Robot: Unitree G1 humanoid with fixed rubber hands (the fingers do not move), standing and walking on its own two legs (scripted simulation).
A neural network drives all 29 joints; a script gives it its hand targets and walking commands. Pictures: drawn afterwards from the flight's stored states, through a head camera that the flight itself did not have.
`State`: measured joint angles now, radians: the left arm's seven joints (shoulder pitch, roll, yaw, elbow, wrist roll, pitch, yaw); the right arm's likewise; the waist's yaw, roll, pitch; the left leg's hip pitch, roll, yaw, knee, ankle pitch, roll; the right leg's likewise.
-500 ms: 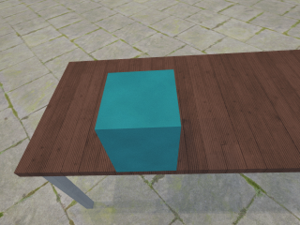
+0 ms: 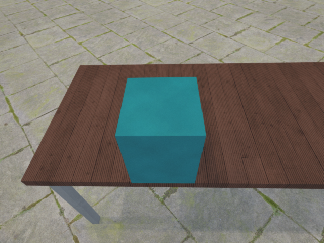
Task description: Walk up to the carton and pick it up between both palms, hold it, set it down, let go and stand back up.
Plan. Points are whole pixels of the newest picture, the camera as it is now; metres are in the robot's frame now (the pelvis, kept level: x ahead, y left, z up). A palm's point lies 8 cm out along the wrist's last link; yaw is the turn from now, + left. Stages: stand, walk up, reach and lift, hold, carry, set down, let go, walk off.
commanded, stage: walk up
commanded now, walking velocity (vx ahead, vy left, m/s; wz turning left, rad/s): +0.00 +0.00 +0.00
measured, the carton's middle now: (162, 132) +0.43 +0.03 +0.00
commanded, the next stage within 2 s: stand in 1.90 s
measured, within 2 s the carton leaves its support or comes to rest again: neither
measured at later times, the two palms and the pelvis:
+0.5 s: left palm out of the picture -0.04 +0.30 -0.16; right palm out of the picture +0.00 -0.19 -0.16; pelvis -0.02 +0.06 -0.01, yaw +1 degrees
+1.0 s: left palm out of the picture +0.01 +0.34 -0.15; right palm out of the picture -0.05 -0.13 -0.15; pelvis -0.02 +0.10 +0.00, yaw -2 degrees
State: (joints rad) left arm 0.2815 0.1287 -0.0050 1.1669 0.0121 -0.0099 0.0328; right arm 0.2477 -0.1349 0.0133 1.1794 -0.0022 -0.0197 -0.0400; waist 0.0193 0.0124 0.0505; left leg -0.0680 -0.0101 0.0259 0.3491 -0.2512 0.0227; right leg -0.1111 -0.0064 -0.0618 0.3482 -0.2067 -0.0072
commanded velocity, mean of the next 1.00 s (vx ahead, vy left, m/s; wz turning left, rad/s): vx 0.02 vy -0.01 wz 0.00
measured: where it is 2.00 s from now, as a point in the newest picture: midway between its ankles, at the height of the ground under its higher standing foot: outside the picture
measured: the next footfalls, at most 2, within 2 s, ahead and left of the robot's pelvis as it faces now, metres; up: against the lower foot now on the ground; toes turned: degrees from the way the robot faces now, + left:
left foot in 0.56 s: +0.01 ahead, +0.21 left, +0.00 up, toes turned +3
right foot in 1.14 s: +0.00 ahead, -0.08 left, +0.00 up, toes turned +0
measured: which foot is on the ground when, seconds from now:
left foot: down 0.00-0.32, up 0.34-0.54, down 0.56-1.00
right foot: down 0.00-0.56, up 0.58-1.00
